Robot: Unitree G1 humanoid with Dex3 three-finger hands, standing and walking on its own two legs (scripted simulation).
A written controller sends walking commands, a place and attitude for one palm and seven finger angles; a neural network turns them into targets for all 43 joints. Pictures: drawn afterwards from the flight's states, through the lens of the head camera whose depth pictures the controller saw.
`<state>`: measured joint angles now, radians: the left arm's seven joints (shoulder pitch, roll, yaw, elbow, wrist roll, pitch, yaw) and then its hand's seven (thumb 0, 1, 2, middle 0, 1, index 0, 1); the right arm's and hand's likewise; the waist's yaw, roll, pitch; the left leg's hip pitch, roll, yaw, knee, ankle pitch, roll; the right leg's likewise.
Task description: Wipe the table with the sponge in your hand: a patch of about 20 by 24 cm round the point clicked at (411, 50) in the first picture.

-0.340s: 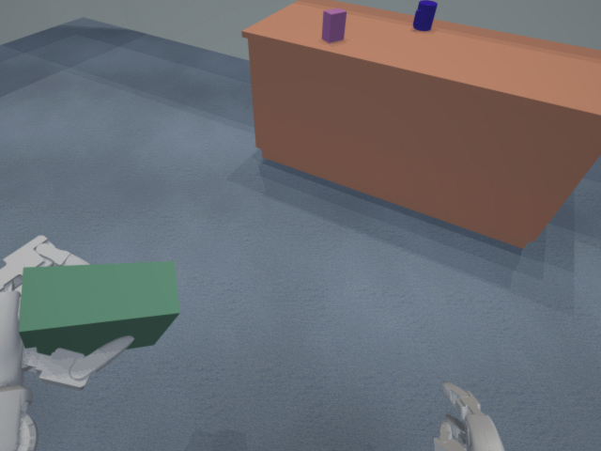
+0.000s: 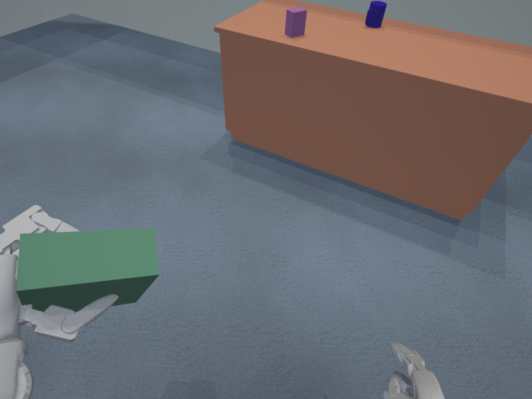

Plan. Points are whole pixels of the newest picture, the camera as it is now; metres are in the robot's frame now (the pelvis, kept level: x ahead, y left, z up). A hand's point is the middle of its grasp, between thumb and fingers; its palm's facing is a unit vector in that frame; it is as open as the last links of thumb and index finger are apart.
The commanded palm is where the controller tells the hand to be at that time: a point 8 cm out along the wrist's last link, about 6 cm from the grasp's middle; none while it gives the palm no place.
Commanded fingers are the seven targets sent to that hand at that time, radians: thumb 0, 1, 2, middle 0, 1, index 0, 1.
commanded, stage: look at it before walking up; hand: left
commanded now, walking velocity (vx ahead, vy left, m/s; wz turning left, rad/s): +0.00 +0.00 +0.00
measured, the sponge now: (108, 272) +0.23 +0.21 +0.14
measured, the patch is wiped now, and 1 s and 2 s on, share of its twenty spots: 0.00 0.00 0.00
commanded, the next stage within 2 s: walk to a spot facing it in 0.06 s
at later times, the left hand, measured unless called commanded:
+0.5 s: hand (53, 268) +0.21 +0.25 +0.16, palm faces +0.47 -0.80 -0.37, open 9.6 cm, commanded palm +0.17 +0.29 +0.18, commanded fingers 0.00 0.10 1.30 -1.20 -1.60 -1.20 -1.60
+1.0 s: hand (93, 174) +0.35 +0.26 +0.18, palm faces +0.46 -0.79 -0.40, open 9.5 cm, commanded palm +0.29 +0.29 +0.18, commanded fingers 0.00 0.10 1.30 -1.20 -1.60 -1.20 -1.60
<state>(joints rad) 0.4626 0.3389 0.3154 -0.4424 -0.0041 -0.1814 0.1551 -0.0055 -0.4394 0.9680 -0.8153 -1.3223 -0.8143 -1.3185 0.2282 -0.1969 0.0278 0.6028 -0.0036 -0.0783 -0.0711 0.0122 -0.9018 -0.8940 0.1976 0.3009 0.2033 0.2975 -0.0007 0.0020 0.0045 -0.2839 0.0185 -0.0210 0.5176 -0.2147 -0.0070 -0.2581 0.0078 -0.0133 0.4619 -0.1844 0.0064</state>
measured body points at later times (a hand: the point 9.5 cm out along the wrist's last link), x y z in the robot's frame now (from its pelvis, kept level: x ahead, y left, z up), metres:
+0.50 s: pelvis +0.01 +0.00 -0.01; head -0.01 +0.01 +0.43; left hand +0.18 +0.29 +0.18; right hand +0.16 -0.24 -0.10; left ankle +0.04 +0.12 -0.74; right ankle +0.04 -0.12 -0.74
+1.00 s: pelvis +0.14 +0.01 +0.00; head +0.16 +0.02 +0.45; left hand +0.32 +0.30 +0.20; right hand +0.32 -0.20 -0.09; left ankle +0.11 +0.12 -0.74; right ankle +0.13 -0.12 -0.65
